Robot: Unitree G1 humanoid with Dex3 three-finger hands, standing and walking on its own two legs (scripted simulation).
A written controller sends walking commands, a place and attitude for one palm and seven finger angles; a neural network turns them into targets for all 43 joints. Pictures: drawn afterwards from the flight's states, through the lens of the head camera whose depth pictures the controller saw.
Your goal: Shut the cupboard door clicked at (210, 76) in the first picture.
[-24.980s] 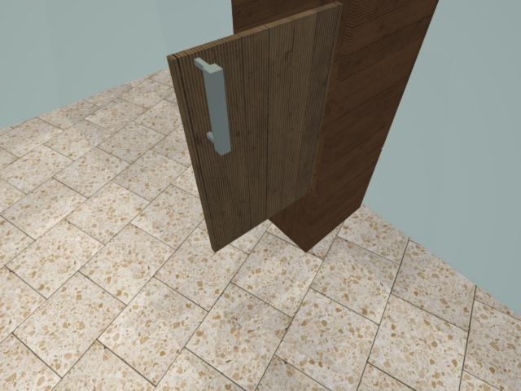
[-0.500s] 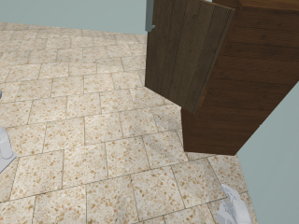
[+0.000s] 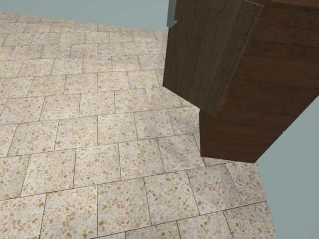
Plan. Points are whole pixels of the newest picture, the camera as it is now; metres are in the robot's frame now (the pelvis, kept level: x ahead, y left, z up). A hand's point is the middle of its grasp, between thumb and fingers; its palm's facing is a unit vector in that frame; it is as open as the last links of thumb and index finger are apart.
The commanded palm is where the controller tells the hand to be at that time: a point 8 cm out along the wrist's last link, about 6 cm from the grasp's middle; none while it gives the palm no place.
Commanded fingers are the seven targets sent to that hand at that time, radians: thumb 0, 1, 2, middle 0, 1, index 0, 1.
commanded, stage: let the arm hang, fingers relaxed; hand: left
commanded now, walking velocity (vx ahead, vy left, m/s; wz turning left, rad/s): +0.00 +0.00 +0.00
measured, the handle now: (174, 5) +1.01 -0.02 +0.15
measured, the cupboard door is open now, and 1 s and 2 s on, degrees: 55 55 55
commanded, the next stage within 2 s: look to check the result in 0.74 s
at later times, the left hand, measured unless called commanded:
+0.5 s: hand out of the picture -0.02 +0.18 -0.17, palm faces +0.01 -0.98 -0.18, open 7.4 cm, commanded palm none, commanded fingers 0.00 0.90 0.90 -0.20 -0.30 -0.20 -0.30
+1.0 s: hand out of the picture -0.01 +0.19 -0.17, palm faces +0.00 -0.98 -0.21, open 7.4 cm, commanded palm none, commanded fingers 0.00 0.90 0.90 -0.20 -0.30 -0.20 -0.30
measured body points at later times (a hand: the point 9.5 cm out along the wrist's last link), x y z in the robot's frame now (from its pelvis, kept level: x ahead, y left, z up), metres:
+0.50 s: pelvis -0.01 +0.01 +0.00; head -0.01 +0.01 +0.45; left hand -0.02 +0.23 -0.16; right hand -0.03 -0.19 -0.16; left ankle +0.03 +0.10 -0.74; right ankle +0.00 -0.12 -0.74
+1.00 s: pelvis +0.00 +0.01 +0.00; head +0.01 +0.01 +0.45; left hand -0.01 +0.24 -0.15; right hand -0.01 -0.22 -0.16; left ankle +0.03 +0.10 -0.74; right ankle +0.00 -0.12 -0.74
